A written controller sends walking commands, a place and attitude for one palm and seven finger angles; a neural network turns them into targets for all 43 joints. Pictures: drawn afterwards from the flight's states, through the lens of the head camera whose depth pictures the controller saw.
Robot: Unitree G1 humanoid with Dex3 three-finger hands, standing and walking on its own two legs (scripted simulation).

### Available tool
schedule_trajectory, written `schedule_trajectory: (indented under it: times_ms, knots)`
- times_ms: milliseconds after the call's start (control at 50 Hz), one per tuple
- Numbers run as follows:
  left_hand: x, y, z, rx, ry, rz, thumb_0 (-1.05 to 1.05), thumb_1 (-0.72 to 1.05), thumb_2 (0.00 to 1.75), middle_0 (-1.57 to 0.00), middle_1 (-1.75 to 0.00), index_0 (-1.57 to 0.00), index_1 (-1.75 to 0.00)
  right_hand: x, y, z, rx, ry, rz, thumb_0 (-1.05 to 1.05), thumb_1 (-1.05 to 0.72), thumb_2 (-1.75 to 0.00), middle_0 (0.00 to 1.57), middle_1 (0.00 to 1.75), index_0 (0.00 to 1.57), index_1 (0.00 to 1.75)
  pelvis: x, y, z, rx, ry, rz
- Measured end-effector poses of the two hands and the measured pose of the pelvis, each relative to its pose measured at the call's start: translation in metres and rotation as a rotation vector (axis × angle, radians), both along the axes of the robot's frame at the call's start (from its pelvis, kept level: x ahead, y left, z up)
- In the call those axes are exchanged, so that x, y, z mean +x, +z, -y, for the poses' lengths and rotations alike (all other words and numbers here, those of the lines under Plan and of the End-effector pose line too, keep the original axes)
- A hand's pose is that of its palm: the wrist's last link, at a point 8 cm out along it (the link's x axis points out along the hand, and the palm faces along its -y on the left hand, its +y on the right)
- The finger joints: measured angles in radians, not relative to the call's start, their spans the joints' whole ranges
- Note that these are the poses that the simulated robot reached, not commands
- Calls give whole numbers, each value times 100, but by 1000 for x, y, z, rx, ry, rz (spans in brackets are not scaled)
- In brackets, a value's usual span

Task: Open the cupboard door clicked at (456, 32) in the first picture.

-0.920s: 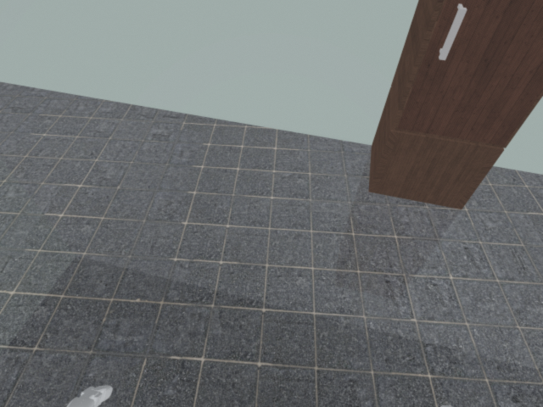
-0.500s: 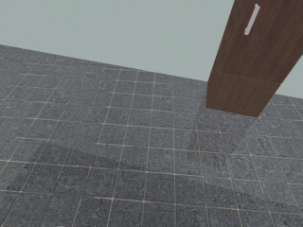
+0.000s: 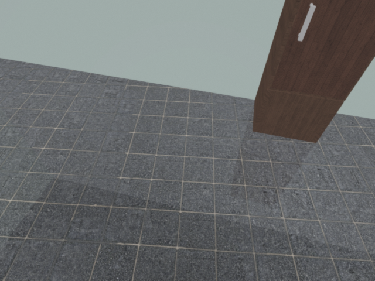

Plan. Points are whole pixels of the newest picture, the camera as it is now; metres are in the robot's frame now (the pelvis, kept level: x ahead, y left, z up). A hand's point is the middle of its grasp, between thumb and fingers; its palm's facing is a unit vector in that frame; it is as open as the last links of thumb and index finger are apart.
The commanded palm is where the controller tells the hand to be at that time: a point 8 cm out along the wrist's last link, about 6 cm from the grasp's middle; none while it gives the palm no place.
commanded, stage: look at it before walking up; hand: left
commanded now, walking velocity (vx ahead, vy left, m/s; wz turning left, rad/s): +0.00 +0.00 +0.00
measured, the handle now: (305, 22) +1.24 -0.50 +0.05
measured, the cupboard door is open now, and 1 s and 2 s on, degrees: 0 0 0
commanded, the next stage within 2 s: walk to a spot facing it in 0.52 s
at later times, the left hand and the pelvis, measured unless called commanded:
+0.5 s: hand out of the picture +0.08 +0.24 -0.16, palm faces -0.03 -0.94 -0.33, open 7.4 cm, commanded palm none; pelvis +0.00 +0.00 +0.00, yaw +0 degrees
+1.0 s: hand out of the picture +0.07 +0.18 -0.18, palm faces -0.15 -0.95 -0.28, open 7.4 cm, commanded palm none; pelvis -0.01 -0.03 -0.02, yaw -11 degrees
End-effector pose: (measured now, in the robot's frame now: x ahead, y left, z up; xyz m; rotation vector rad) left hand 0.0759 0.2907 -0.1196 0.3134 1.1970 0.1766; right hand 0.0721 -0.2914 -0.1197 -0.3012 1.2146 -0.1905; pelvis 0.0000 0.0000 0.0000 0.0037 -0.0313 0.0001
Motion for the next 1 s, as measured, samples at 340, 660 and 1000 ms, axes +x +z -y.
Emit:
schedule_trajectory:
  times_ms: [340, 660, 1000]
  knots:
    - [-2, -1, 4, -7, 3, -10, 1, 90, 90, -20, -30, -20, -30, 6, 3, 3, -5, 3, 8, 1, -91, -90, 20, 30, 21, 30, 2, 1, 2, 0, -2, -1]
    - [-3, 0, 2, 1, 9, -22, 1, 90, 90, -20, -30, -20, -30, 10, 2, 4, -4, 5, 6, 1, -91, -90, 20, 30, 21, 30, 4, 2, 3, 0, -3, -2]
    - [-7, -23, 67, -41, -90, -105, 1, 91, 90, -20, -30, -20, -29, -46, -46, -6, 127, -183, 10, 1, -91, -90, 20, 30, 21, 30, -11, -22, 30, 41, -188, -5]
